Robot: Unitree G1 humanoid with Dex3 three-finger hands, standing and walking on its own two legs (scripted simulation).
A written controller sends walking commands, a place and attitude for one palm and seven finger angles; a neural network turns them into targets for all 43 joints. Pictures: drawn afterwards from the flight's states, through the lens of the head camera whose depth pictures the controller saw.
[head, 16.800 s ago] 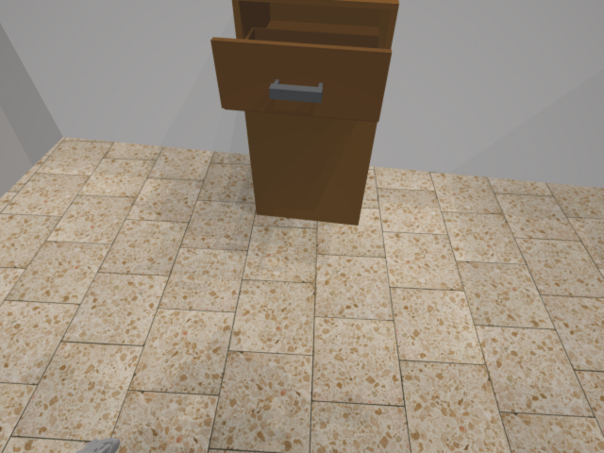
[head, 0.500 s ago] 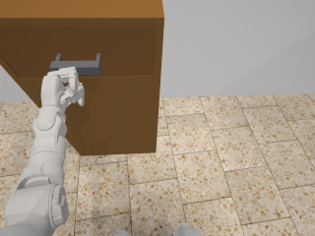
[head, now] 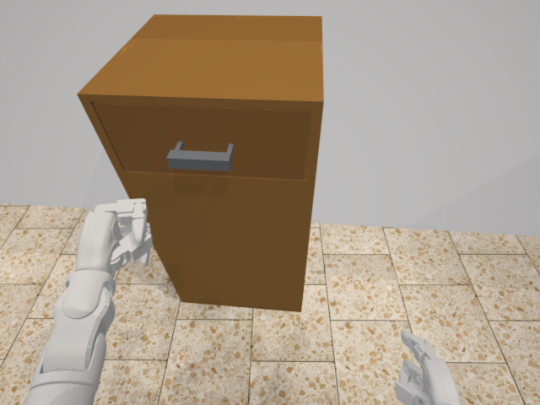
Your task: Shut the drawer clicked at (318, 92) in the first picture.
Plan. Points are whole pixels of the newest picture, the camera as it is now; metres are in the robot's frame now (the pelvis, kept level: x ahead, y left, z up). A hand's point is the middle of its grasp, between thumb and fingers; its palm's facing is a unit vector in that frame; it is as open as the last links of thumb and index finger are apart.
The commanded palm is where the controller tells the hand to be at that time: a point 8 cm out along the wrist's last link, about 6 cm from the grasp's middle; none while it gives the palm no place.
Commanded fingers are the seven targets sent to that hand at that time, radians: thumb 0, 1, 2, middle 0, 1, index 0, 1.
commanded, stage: draw the hand back to the body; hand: left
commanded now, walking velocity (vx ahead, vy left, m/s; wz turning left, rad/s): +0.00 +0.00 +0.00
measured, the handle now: (202, 153) +0.58 +0.19 +0.04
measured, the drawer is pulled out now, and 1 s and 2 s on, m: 0.00 0.00 0.00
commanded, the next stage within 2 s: step back with the hand held close in 0.74 s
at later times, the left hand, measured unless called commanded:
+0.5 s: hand (66, 296) +0.20 +0.23 +0.16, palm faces +0.37 -0.85 -0.38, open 3.3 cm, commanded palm +0.14 +0.28 +0.18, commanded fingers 0.00 0.90 0.90 -1.40 -1.60 -1.40 -1.60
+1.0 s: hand (27, 302) +0.18 +0.25 +0.18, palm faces +0.42 -0.80 -0.44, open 3.3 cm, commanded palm +0.12 +0.28 +0.18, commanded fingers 0.00 0.90 0.90 -1.40 -1.60 -1.40 -1.60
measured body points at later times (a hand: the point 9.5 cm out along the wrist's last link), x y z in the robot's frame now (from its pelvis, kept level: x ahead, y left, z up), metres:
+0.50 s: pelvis +0.00 +0.00 +0.01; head -0.02 -0.03 +0.46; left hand +0.17 +0.28 +0.18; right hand +0.18 -0.22 -0.08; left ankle -0.02 +0.11 -0.73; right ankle -0.01 -0.12 -0.73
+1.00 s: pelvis -0.01 +0.00 +0.01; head -0.02 -0.01 +0.46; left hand +0.15 +0.29 +0.21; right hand +0.17 -0.22 -0.07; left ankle -0.02 +0.11 -0.73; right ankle -0.01 -0.12 -0.73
